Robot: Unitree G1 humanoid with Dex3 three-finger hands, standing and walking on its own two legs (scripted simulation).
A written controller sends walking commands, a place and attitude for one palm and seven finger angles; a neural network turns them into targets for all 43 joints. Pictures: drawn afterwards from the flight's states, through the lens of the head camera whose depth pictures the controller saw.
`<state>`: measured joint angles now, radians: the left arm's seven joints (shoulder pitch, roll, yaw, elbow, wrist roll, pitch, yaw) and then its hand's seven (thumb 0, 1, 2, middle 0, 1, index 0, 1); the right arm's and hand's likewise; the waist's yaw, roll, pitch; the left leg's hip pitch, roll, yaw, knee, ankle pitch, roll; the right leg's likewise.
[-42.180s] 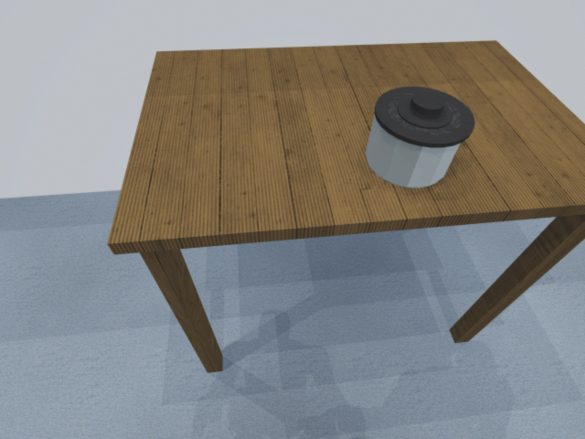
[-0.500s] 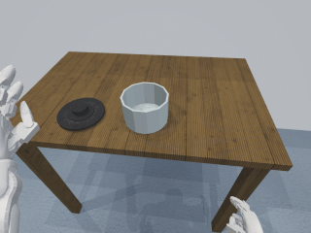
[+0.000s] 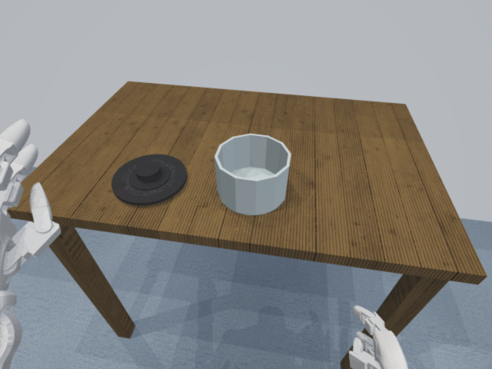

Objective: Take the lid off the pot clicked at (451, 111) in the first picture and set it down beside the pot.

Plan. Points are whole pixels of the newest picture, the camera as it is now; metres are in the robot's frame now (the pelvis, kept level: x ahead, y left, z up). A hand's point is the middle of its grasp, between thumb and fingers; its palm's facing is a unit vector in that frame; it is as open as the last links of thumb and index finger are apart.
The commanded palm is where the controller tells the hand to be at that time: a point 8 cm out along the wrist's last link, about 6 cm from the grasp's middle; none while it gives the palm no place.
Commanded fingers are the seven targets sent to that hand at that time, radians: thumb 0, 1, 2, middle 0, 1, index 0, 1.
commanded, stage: step back with the hand held close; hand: left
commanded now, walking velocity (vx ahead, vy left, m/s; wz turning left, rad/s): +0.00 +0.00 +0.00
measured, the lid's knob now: (148, 170) +0.49 +0.30 +0.04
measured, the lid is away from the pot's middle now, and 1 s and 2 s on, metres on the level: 0.24 0.24 0.24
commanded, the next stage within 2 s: stop stepping back and stand still in 1.54 s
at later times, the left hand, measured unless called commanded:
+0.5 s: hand (63, 242) +0.18 +0.24 +0.20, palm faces +0.29 -0.80 -0.53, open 7.4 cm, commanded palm +0.12 +0.29 +0.22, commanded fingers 0.00 0.90 0.90 -0.20 -0.30 -0.20 -0.30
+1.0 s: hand (7, 263) +0.14 +0.27 +0.22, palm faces +0.43 -0.78 -0.45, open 7.4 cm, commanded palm +0.07 +0.31 +0.22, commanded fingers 0.00 0.90 0.90 -0.20 -0.30 -0.20 -0.30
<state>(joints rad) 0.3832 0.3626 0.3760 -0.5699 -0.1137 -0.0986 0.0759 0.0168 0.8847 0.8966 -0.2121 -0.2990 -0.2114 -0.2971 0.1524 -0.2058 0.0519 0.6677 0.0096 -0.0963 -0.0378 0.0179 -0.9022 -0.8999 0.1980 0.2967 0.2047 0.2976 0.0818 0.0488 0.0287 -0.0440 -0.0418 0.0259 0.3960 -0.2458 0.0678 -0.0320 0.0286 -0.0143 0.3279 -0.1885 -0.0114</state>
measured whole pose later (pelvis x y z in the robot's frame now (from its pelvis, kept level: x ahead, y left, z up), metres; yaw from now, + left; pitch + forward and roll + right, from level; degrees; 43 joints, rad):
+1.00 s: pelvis -0.06 +0.03 -0.02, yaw -1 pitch +4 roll -3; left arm 0.52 0.46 0.54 -0.74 -0.06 -0.28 0.12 0.01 0.88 0.90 -0.22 -0.30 -0.21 -0.30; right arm 0.25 -0.19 0.00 0.56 0.00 -0.08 -0.04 0.02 -0.90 -0.90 0.20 0.30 0.21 0.30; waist 0.00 -0.02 -0.02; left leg -0.43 -0.04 0.05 0.58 -0.22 0.11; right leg -0.24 0.04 0.04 0.57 -0.33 0.00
